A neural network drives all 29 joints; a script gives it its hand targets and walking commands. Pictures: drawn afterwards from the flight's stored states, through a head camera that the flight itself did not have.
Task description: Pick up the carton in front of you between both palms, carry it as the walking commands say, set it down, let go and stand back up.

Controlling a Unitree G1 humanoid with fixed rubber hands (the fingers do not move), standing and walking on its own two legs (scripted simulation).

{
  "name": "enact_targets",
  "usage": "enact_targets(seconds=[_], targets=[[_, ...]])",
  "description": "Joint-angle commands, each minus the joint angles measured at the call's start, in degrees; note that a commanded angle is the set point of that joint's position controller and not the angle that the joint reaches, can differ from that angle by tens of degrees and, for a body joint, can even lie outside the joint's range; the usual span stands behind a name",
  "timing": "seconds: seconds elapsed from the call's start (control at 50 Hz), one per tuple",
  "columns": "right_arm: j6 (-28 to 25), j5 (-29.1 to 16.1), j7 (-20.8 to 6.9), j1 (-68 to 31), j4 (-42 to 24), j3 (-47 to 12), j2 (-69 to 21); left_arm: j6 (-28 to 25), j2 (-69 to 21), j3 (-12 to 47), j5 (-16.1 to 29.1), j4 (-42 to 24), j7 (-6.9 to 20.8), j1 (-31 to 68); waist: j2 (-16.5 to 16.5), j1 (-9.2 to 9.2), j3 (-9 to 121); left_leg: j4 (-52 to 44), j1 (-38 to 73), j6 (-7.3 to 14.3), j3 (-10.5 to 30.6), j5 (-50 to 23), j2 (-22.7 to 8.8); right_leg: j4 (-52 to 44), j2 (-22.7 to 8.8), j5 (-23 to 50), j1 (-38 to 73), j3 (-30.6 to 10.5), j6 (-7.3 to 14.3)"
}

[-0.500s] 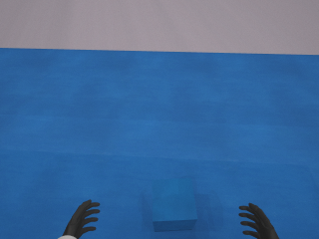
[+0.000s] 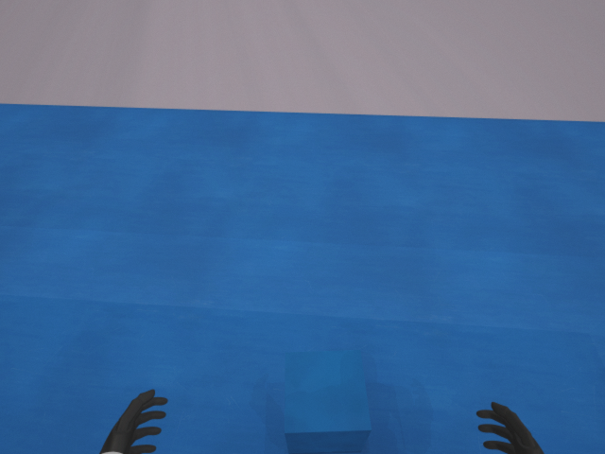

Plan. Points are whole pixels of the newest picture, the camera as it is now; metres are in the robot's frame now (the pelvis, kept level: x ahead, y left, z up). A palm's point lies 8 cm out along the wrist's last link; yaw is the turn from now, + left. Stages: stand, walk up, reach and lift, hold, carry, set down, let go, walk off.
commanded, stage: stand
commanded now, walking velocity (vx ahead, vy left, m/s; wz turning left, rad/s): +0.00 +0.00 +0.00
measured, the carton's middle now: (323, 403) +0.38 -0.02 -0.64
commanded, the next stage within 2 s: none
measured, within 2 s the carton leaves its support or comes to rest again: neither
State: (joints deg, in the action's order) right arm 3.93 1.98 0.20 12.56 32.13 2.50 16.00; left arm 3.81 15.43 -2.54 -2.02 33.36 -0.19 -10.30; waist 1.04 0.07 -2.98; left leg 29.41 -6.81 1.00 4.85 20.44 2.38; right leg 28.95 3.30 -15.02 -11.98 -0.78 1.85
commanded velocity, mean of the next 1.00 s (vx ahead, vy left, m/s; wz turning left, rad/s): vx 0.00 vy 0.00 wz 0.00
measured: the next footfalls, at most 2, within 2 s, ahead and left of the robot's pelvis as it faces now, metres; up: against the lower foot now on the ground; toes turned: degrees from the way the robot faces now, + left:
none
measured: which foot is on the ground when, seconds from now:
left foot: down 0.00-1.00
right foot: down 0.00-1.00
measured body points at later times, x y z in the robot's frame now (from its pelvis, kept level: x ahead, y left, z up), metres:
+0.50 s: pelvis +0.01 +0.01 +0.00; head +0.02 +0.00 +0.45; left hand +0.15 +0.30 -0.09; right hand +0.15 -0.29 -0.09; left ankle -0.05 +0.11 -0.74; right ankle +0.01 -0.10 -0.74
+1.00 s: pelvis -0.01 +0.01 +0.01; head -0.02 +0.00 +0.46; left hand +0.11 +0.31 -0.10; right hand +0.10 -0.30 -0.10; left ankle -0.05 +0.11 -0.74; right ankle +0.01 -0.10 -0.74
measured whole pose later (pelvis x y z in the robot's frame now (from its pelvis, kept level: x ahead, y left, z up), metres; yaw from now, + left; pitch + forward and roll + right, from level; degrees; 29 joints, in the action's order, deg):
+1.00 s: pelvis -0.01 +0.01 +0.01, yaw +0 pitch -2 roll +0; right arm -0.8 1.5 1.3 10.4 51.0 0.7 21.3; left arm -0.6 20.7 -1.1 -1.2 54.4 -0.8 -7.5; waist 0.4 0.6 -1.0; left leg 22.3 -3.8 1.6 4.5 15.8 3.2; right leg 23.3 2.2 -11.3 -9.6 -1.5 1.3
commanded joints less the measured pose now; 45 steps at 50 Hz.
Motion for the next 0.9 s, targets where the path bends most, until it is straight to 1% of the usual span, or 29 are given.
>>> enact_targets(seconds=[0.0, 0.06, 0.12, 0.38, 0.5, 0.88], targets=[[-3.19, 0.02, 0.92, -2.16, -0.78, 2.18, 8.34, -3.74, 8.70, -2.52, -0.16, 0.06, -0.72, 3.19, -0.90, -0.10, 5.81, -2.83, -5.89, -1.39, 2.59, -13.15, -4.53, -3.62, -7.21, 11.45, 3.82, -6.51, -0.60], [-3.53, -0.08, 1.07, -1.81, 0.82, 2.18, 9.23, -4.08, 9.30, -2.48, -0.05, 2.05, -0.76, 2.85, -0.49, -0.03, 6.63, -2.92, -5.02, -1.36, 2.94, -17.90, -5.05, -2.71, -7.14, 16.55, 4.79, -6.05, -0.49], [-3.77, -0.07, 1.30, -1.50, 2.32, 2.18, 10.25, -4.29, 10.28, -2.47, -0.09, 3.89, -0.88, 2.62, -0.58, -0.02, 7.12, -3.13, -4.45, -1.22, 3.11, -20.50, -5.37, -2.26, -7.16, 19.12, 5.59, -5.95, -0.35], [-4.56, -0.10, 1.76, -2.02, 6.98, 1.52, 12.23, -4.78, 12.07, -1.87, 0.21, 9.55, -1.16, 3.53, -0.35, 0.12, 6.47, -5.10, -3.03, -0.81, 4.17, -23.85, -6.17, -2.56, -7.61, 20.28, 6.48, -6.19, 0.03], [-4.83, -0.15, 1.81, -2.46, 8.91, 1.23, 12.70, -4.82, 12.47, -1.54, 0.39, 11.61, -1.18, 4.10, -0.55, 0.23, 5.67, -6.40, -2.83, -0.65, 4.69, -22.51, -6.35, -3.48, -7.81, 18.87, 6.63, -6.59, 0.04], [-5.35, -0.43, 1.35, -3.99, 15.42, 0.25, 14.25, -5.10, 14.35, -0.50, 0.80, 17.62, -0.81, 5.53, -0.71, 0.52, 2.70, -11.30, -2.88, 0.11, 5.90, -13.04, -6.77, -8.33, -8.60, 11.57, 6.18, -8.43, -0.11]])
